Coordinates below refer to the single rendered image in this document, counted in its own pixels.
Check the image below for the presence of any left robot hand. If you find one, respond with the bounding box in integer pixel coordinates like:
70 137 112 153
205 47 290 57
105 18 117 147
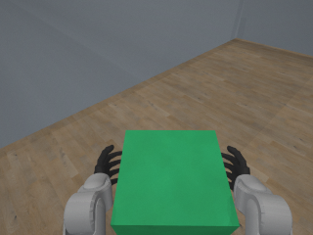
94 145 122 186

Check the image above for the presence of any right robot forearm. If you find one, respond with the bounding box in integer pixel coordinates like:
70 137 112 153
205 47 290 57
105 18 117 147
233 174 293 235

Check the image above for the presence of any left robot forearm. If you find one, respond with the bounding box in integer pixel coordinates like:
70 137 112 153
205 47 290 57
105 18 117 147
63 172 113 235

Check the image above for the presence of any right robot hand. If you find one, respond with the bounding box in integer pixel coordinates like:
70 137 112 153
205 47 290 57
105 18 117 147
221 146 250 192

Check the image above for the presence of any carton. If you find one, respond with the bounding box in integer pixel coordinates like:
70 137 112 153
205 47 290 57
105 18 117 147
111 130 240 235

